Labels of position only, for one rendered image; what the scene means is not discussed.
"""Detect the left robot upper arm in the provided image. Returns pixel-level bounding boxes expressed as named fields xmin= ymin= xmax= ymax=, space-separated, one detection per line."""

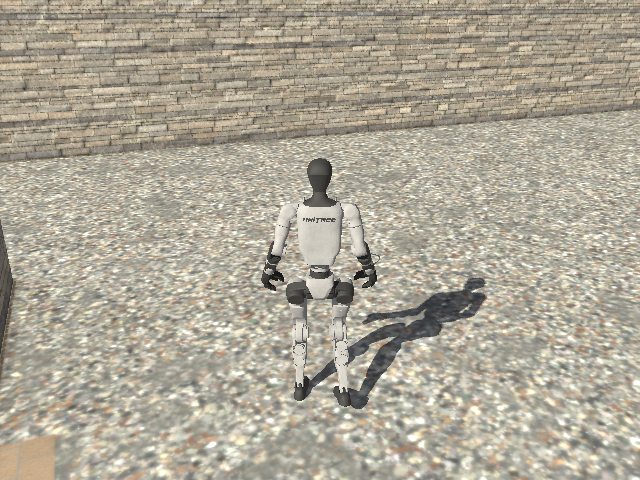
xmin=271 ymin=202 xmax=299 ymax=257

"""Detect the right robot upper arm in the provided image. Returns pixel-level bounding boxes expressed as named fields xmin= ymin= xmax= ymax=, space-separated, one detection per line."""
xmin=340 ymin=202 xmax=367 ymax=257

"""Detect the robot right hand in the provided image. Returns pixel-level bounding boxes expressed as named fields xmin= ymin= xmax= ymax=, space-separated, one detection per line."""
xmin=354 ymin=270 xmax=377 ymax=288

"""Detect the robot left forearm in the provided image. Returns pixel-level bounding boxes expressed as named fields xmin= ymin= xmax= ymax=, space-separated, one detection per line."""
xmin=263 ymin=241 xmax=281 ymax=275

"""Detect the robot right forearm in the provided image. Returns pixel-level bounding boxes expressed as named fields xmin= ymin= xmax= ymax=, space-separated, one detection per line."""
xmin=357 ymin=242 xmax=375 ymax=275

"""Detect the left robot shin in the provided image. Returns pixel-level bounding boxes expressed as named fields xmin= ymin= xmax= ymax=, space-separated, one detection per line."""
xmin=292 ymin=325 xmax=307 ymax=387

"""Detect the robot shin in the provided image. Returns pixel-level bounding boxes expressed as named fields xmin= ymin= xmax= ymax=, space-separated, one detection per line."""
xmin=292 ymin=325 xmax=307 ymax=387
xmin=332 ymin=323 xmax=349 ymax=393

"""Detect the right robot shin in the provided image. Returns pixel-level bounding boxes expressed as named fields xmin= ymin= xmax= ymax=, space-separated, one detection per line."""
xmin=332 ymin=323 xmax=349 ymax=393

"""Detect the robot left hand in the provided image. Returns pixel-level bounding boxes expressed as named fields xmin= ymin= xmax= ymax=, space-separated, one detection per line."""
xmin=261 ymin=270 xmax=284 ymax=291

